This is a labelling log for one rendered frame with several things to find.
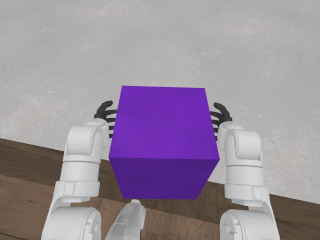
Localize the left robot thigh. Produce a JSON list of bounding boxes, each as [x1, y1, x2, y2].
[[105, 202, 146, 240]]

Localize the right robot hand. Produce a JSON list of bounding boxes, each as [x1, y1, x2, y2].
[[210, 102, 233, 141]]

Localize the robot left shin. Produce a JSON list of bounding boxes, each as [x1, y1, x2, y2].
[[131, 199, 141, 204]]

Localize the right robot upper arm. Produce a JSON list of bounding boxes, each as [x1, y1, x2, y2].
[[219, 209, 280, 240]]

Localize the right robot forearm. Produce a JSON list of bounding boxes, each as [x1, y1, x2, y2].
[[217, 121, 280, 240]]

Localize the left robot forearm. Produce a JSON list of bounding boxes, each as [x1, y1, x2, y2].
[[41, 118, 110, 240]]

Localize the carton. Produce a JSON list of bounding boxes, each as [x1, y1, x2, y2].
[[108, 85, 220, 200]]

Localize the left robot upper arm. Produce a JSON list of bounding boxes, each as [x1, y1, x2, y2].
[[42, 206, 102, 240]]

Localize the left robot hand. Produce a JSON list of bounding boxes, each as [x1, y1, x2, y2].
[[94, 100, 117, 138]]

